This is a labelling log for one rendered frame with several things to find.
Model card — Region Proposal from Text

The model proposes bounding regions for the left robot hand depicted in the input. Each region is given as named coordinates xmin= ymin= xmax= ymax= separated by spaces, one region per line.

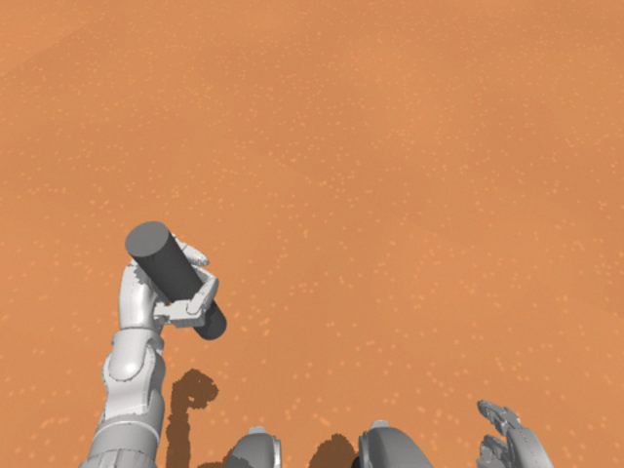
xmin=118 ymin=233 xmax=219 ymax=335

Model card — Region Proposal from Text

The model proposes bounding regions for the right robot hand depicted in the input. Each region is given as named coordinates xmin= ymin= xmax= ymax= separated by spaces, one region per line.
xmin=476 ymin=400 xmax=554 ymax=468

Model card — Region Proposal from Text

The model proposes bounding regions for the can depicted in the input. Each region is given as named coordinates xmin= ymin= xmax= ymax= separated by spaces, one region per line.
xmin=125 ymin=221 xmax=227 ymax=340

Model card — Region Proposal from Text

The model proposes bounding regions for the left robot arm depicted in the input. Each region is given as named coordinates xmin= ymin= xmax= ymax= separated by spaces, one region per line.
xmin=78 ymin=327 xmax=166 ymax=468

